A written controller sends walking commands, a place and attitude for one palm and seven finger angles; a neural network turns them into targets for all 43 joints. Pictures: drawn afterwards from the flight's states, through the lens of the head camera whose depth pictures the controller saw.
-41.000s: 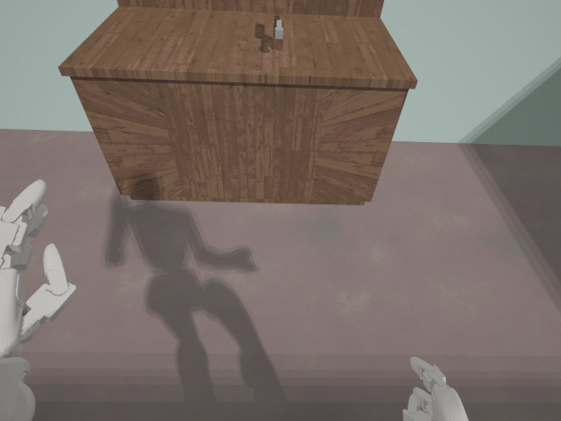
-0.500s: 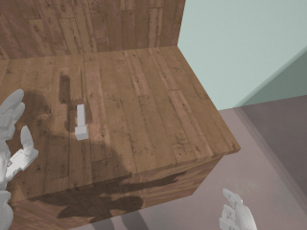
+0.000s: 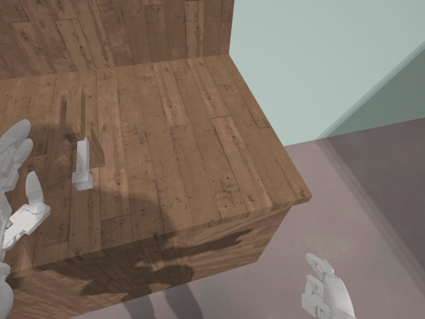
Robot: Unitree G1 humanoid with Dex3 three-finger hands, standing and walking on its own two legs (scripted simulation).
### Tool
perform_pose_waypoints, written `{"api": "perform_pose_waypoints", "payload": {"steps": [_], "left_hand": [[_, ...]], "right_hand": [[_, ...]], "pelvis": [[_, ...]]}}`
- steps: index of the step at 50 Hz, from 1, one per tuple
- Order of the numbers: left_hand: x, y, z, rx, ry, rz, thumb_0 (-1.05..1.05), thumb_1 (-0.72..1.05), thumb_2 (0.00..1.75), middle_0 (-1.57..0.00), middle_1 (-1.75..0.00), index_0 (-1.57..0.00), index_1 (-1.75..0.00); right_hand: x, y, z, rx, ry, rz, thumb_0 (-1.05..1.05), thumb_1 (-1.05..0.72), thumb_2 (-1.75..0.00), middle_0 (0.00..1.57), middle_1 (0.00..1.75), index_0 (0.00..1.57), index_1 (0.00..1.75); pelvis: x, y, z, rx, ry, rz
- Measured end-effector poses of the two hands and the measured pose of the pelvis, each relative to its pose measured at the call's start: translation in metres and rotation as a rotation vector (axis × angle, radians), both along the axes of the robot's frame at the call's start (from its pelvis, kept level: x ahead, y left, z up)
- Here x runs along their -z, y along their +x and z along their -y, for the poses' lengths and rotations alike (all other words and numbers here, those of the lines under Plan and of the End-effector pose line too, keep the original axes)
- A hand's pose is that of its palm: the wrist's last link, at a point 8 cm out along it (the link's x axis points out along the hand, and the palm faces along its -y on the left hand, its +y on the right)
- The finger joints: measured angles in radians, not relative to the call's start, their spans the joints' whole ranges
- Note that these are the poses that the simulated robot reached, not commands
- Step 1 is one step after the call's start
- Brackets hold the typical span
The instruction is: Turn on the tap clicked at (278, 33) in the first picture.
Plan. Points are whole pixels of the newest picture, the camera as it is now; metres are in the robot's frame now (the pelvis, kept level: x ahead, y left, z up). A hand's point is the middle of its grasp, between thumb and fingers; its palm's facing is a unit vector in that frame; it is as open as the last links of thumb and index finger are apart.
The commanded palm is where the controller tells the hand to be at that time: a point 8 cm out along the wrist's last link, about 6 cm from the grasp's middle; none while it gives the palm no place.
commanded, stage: shuffle to correct the standing spot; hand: left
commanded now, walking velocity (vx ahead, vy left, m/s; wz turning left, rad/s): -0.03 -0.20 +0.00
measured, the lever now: (82, 180) +0.33 +0.28 +0.04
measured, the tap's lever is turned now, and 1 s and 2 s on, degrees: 0 0 0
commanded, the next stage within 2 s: none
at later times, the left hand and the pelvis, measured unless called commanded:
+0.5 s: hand (88, 210) +0.22 +0.19 +0.16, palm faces +0.31 -0.85 -0.43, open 7.4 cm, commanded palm +0.17 +0.23 +0.17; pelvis +0.00 -0.05 -0.01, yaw +0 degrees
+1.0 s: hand (81, 210) +0.22 +0.20 +0.16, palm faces +0.31 -0.84 -0.44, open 7.4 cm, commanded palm +0.16 +0.24 +0.17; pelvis +0.00 -0.04 -0.01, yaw +0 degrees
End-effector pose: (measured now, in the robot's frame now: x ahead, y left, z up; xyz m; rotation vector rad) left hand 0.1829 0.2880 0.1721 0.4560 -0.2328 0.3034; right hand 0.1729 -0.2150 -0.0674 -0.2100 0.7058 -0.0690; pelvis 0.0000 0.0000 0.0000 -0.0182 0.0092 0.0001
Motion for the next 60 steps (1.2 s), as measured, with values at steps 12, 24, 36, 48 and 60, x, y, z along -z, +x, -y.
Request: {"api": "perform_pose_waypoints", "payload": {"steps": [12, 24, 36, 48, 60], "left_hand": [[-0.002, 0.004, 0.040, 0.021, 0.006, -0.021, 0.02, 0.89, 0.90, -0.21, -0.31, -0.21, -0.30], [-0.004, 0.005, 0.055, 0.020, 0.029, -0.033, 0.02, 0.89, 0.90, -0.21, -0.31, -0.21, -0.30], [-0.005, 0.001, 0.056, 0.017, 0.034, -0.031, 0.02, 0.89, 0.90, -0.21, -0.31, -0.21, -0.30], [-0.005, 0.003, 0.047, 0.015, 0.032, -0.029, 0.02, 0.89, 0.90, -0.21, -0.31, -0.21, -0.30], [-0.004, 0.003, 0.045, 0.021, 0.031, -0.036, 0.02, 0.89, 0.90, -0.21, -0.31, -0.21, -0.30]], "right_hand": [[0.003, -0.006, 0.061, 0.074, -0.047, -0.002, 0.02, -0.90, -0.90, 0.20, 0.30, 0.21, 0.30], [0.011, -0.013, 0.076, 0.091, -0.041, -0.034, 0.02, -0.90, -0.90, 0.20, 0.30, 0.20, 0.30], [0.011, -0.008, 0.066, 0.066, -0.018, -0.024, 0.02, -0.90, -0.90, 0.20, 0.30, 0.21, 0.30], [0.009, -0.004, 0.057, 0.057, -0.027, -0.025, 0.02, -0.90, -0.90, 0.20, 0.30, 0.21, 0.30], [0.010, -0.005, 0.054, 0.060, -0.022, -0.024, 0.02, -0.90, -0.90, 0.20, 0.30, 0.21, 0.30]], "pelvis": [[0.004, 0.002, 0.034, 0.004, 0.004, -0.014], [0.005, 0.005, 0.049, 0.001, 0.010, -0.017], [0.005, 0.003, 0.049, 0.001, 0.010, -0.016], [0.005, 0.004, 0.042, -0.002, 0.010, -0.019], [0.006, 0.003, 0.039, -0.001, 0.006, -0.019]]}}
